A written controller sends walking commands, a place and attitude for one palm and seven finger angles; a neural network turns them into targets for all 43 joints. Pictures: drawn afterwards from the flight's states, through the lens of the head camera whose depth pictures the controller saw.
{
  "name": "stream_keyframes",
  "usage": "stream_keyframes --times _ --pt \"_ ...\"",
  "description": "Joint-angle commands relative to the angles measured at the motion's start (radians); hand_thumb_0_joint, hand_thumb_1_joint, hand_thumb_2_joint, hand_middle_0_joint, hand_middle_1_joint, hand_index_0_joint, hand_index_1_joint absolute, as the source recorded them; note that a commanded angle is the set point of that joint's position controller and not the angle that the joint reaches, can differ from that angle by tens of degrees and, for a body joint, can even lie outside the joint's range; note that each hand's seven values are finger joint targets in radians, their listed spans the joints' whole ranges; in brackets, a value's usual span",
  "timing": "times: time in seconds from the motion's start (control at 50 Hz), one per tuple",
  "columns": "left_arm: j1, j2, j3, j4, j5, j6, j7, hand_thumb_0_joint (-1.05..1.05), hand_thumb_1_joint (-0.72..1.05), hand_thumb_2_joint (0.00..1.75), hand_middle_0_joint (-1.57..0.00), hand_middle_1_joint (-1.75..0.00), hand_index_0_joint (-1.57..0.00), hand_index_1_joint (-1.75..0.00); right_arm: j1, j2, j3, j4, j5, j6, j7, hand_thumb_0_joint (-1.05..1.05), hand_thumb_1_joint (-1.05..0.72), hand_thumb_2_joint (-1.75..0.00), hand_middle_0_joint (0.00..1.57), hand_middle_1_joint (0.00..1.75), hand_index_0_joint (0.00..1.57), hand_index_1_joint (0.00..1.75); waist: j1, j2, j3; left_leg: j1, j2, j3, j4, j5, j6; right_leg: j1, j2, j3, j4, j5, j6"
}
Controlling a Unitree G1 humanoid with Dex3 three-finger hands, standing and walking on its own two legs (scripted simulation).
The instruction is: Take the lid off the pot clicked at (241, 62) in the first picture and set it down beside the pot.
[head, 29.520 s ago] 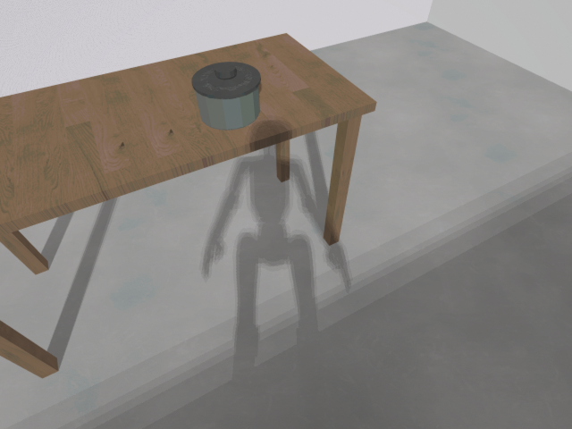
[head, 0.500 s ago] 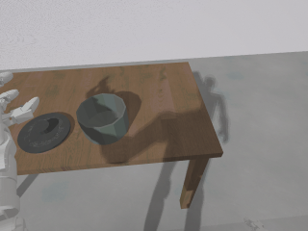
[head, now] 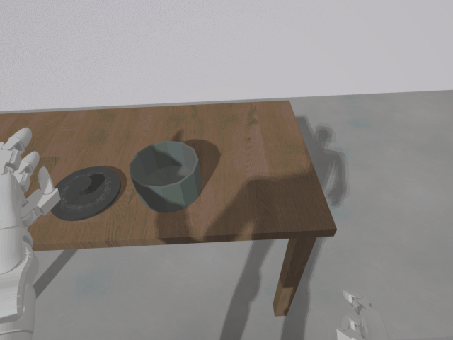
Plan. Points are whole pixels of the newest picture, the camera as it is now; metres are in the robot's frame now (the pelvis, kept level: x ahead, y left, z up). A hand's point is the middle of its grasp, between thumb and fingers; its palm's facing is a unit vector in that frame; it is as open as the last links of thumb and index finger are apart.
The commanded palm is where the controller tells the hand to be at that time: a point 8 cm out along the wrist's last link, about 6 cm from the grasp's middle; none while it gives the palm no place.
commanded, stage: draw the hand back to the body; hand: left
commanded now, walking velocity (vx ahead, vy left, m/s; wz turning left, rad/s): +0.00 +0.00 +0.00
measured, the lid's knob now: (82, 185) +0.45 +0.43 -0.04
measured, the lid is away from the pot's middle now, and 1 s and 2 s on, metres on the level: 0.22 0.22 0.22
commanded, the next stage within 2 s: step back with the hand held close in 0.72 s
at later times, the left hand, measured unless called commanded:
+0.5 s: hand (40, 252) +0.18 +0.26 +0.16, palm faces +0.39 -0.86 -0.34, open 7.4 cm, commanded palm +0.12 +0.30 +0.17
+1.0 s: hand (39, 265) +0.16 +0.26 +0.16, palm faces +0.33 -0.85 -0.41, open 7.4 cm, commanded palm +0.11 +0.30 +0.17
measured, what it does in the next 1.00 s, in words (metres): stands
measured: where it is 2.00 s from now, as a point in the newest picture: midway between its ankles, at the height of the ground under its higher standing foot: outside the picture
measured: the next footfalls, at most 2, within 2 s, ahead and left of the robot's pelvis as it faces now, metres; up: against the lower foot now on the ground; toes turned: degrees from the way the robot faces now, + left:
right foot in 2.00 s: -0.17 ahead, -0.05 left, +0.00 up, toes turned +1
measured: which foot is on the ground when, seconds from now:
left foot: down 0.00-1.00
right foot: down 0.00-1.00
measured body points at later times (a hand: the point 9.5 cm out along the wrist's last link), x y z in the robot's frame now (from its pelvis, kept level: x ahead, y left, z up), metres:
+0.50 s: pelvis -0.02 +0.01 +0.00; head -0.04 +0.00 +0.45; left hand +0.15 +0.31 +0.18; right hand +0.17 -0.20 -0.09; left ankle +0.01 +0.13 -0.74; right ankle -0.05 -0.09 -0.74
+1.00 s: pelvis -0.02 +0.02 +0.00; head -0.02 +0.01 +0.45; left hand +0.14 +0.30 +0.18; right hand +0.18 -0.20 -0.08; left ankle +0.01 +0.13 -0.74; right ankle -0.05 -0.09 -0.74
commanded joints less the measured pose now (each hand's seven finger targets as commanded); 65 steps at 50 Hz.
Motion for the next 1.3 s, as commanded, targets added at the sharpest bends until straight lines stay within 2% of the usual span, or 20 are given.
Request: stream_keyframes --times 0.0,0.06,0.1,0.26,0.34,0.44,0.52,0.58,0.64,0.68,0.72,0.8,0.82,0.84,0.86,0.88,0.98,1.1,1.18,1.28 --pt "-0.158 0.273 0.104 -0.281 -0.005 -0.081 0.016 0.0 0.9 0.9 -0.2 -0.3 -0.2 -0.3 -0.122 -0.113 -0.037 -0.145 -0.013 -0.064 -0.01 0.0 -0.9 -0.9 0.2 0.3 0.2 0.3 -0.003 -0.009 -0.139 0.187 -0.041 0.035 -0.014 0.239 0.063 -0.096 -0.011 -0.019 -0.071 0.372 0.041" --pt "-0.108 0.247 0.082 -0.38 -0.006 -0.092 0.008 0.0 0.9 0.9 -0.2 -0.3 -0.2 -0.3 -0.13 -0.106 -0.036 -0.152 -0.019 -0.072 -0.009 0.0 -0.9 -0.9 0.2 0.3 0.2 0.3 0.0 0.032 -0.16 0.212 -0.041 0.034 -0.02 0.253 0.059 -0.083 -0.011 -0.023 -0.078 0.363 0.034" --pt "-0.058 0.209 0.048 -0.398 -0.006 -0.094 0.006 0.0 0.9 0.9 -0.2 -0.3 -0.2 -0.3 -0.134 -0.1 -0.033 -0.153 -0.021 -0.079 -0.009 0.0 -0.9 -0.9 0.2 0.3 0.2 0.3 -0.003 0.037 -0.131 0.212 -0.036 0.03 -0.032 0.234 0.055 -0.091 -0.01 -0.027 -0.087 0.328 0.032" --pt "0.13 0.195 0.062 -0.487 -0.012 -0.114 -0.007 0.0 0.9 0.9 -0.2 -0.3 -0.2 -0.3 -0.139 -0.094 -0.033 -0.156 -0.035 -0.092 -0.009 0.0 -0.9 -0.9 0.2 0.3 0.2 0.3 0.007 -0.008 -0.072 0.2 -0.032 0.015 -0.059 0.185 0.049 -0.095 -0.008 -0.038 -0.121 0.25 0.027" --pt "0.193 0.157 0.019 -0.59 -0.005 -0.127 -0.011 0.0 0.9 0.9 -0.2 -0.3 -0.2 -0.3 -0.141 -0.086 -0.031 -0.164 -0.04 -0.106 -0.006 0.0 -0.9 -0.9 0.2 0.3 0.2 0.3 0.005 0.046 -0.072 0.209 -0.029 0.011 -0.061 0.178 0.045 -0.095 -0.012 -0.035 -0.125 0.235 0.024" --pt "0.321 0.159 0.039 -0.617 -0.003 -0.133 -0.008 0.0 0.9 0.9 -0.2 -0.3 -0.2 -0.3 -0.135 -0.085 -0.033 -0.162 -0.047 -0.117 -0.006 0.0 -0.9 -0.9 0.2 0.3 0.2 0.3 0.011 -0.006 -0.031 0.185 -0.027 0.003 -0.066 0.145 0.043 -0.102 -0.012 -0.04 -0.136 0.195 0.024" --pt "0.402 0.12 0.001 -0.676 -0.002 -0.139 -0.019 0.0 0.9 0.9 -0.2 -0.3 -0.2 -0.3 -0.138 -0.077 -0.033 -0.171 -0.049 -0.12 -0.001 0.0 -0.9 -0.9 0.2 0.3 0.2 0.3 0.008 0.011 -0.014 0.185 -0.024 0.003 -0.064 0.12 0.043 -0.114 -0.016 -0.036 -0.145 0.164 0.025" --pt "0.364 0.137 0.003 -0.714 0.004 -0.146 -0.013 0.0 0.9 0.9 -0.2 -0.3 -0.2 -0.3 -0.135 -0.08 -0.033 -0.166 -0.054 -0.133 -0.004 0.0 -0.9 -0.9 0.2 0.3 0.2 0.3 0.0 0.021 -0.006 0.181 -0.027 -0.004 -0.058 0.095 0.042 -0.128 -0.016 -0.032 -0.152 0.136 0.023" --pt "0.365 0.148 0.027 -0.681 0.003 -0.143 -0.007 0.0 0.9 0.9 -0.2 -0.3 -0.2 -0.3 -0.128 -0.081 -0.035 -0.158 -0.057 -0.134 -0.013 0.0 -0.9 -0.9 0.2 0.3 0.2 0.3 0.004 -0.032 0.004 0.18 -0.026 -0.007 -0.053 0.096 0.047 -0.13 -0.017 -0.03 -0.157 0.138 0.024" --pt "0.382 0.129 0.009 -0.685 0.004 -0.145 -0.009 0.0 0.9 0.9 -0.2 -0.3 -0.2 -0.3 -0.131 -0.075 -0.033 -0.159 -0.056 -0.137 -0.014 0.0 -0.9 -0.9 0.2 0.3 0.2 0.3 0.004 0.015 0.006 0.187 -0.027 -0.003 -0.053 0.093 0.044 -0.131 -0.019 -0.028 -0.156 0.131 0.023" --pt "0.404 0.106 -0.017 -0.694 0.005 -0.143 -0.015 0.0 0.9 0.9 -0.2 -0.3 -0.2 -0.3 -0.134 -0.074 -0.031 -0.165 -0.056 -0.138 -0.011 0.0 -0.9 -0.9 0.2 0.3 0.2 0.3 0.007 0.016 0.008 0.186 -0.026 -0.008 -0.058 0.091 0.045 -0.128 -0.02 -0.031 -0.153 0.13 0.023" --pt "0.413 0.124 -0.004 -0.711 0.009 -0.144 -0.012 0.0 0.9 0.9 -0.2 -0.3 -0.2 -0.3 -0.131 -0.079 -0.032 -0.166 -0.059 -0.143 -0.008 0.0 -0.9 -0.9 0.2 0.3 0.2 0.3 0.012 -0.004 -0.011 0.185 -0.024 -0.013 -0.055 0.109 0.046 -0.114 -0.02 -0.031 -0.145 0.152 0.022" --pt "0.375 0.23 0.104 -0.77 0.001 -0.182 -0.001 0.0 0.9 0.9 -0.2 -0.3 -0.2 -0.3 -0.131 -0.102 -0.027 -0.224 -0.032 -0.109 -0.01 0.0 -0.9 -0.9 0.2 0.3 0.2 0.3 -0.003 -0.006 0.046 0.104 -0.013 -0.032 0.01 0.018 0.066 -0.248 -0.077 0.077 -0.171 0.194 0.026" --pt "0.446 0.156 0.043 -0.702 0.005 -0.186 -0.006 0.0 0.9 0.9 -0.2 -0.3 -0.2 -0.3 -0.127 -0.079 -0.024 -0.197 -0.042 -0.089 -0.012 0.0 -0.9 -0.9 0.2 0.3 0.2 0.3 -0.018 -0.065 0.03 0.09 -0.014 -0.046 0.05 -0.002 0.065 -0.269 -0.114 0.097 -0.167 0.216 0.02" --pt "0.438 0.181 0.054 -0.729 -0.001 -0.195 -0.002 0.0 0.9 0.9 -0.2 -0.3 -0.2 -0.3 -0.126 -0.082 -0.029 -0.2 -0.041 -0.081 -0.007 0.0 -0.9 -0.9 0.2 0.3 0.2 0.3 -0.015 -0.051 0.022 0.078 -0.019 -0.055 0.058 0.003 0.06 -0.271 -0.136 0.111 -0.157 0.254 0.01" --pt "0.477 0.137 0.027 -0.686 0.012 -0.192 -0.005 0.0 0.9 0.9 -0.2 -0.3 -0.2 -0.3 -0.111 -0.079 -0.032 -0.207 -0.039 -0.073 -0.007 0.0 -0.9 -0.9 0.2 0.3 0.2 0.3 -0.026 -0.071 0.009 0.083 -0.009 -0.049 0.073 0.016 0.058 -0.286 -0.142 0.12 -0.146 0.255 0.009" --pt "0.536 0.146 0.037 -0.713 0.021 -0.19 0.002 0.0 0.9 0.9 -0.2 -0.3 -0.2 -0.3 -0.083 -0.089 -0.057 -0.252 -0.03 -0.05 -0.024 0.0 -0.9 -0.9 0.2 0.3 0.2 0.3 -0.024 -0.03 -0.123 0.118 0.017 -0.032 0.048 0.244 0.066 -0.221 -0.121 0.05 -0.015 0.437 0.033" --pt "0.601 0.171 0.059 -0.795 0.024 -0.171 0.017 0.0 0.9 0.9 -0.2 -0.3 -0.2 -0.3 -0.085 -0.088 -0.066 -0.305 -0.019 -0.005 -0.028 0.0 -0.9 -0.9 0.2 0.3 0.2 0.3 -0.016 -0.032 -0.173 0.101 0.043 -0.04 0.057 0.441 0.069 -0.202 -0.098 0.011 0.068 0.454 0.048" --pt "0.656 0.187 0.083 -0.825 0.02 -0.176 0.031 0.0 0.9 0.9 -0.2 -0.3 -0.2 -0.3 -0.081 -0.084 -0.071 -0.324 -0.016 0.005 -0.027 0.0 -0.9 -0.9 0.2 0.3 0.2 0.3 -0.013 0.016 -0.182 0.057 0.056 -0.056 0.04 0.39 0.067 -0.201 -0.094 0.009 0.101 0.355 0.045" --pt "0.659 0.186 0.086 -0.838 0.019 -0.194 0.042 0.0 0.9 0.9 -0.2 -0.3 -0.2 -0.3 -0.071 -0.094 -0.072 -0.333 -0.016 -0.003 -0.03 0.0 -0.9 -0.9 0.2 0.3 0.2 0.3 -0.024 0.019 -0.118 -0.067 0.067 -0.087 -0.017 0.088 0.07 -0.213 -0.084 0.011 0.108 0.207 0.041"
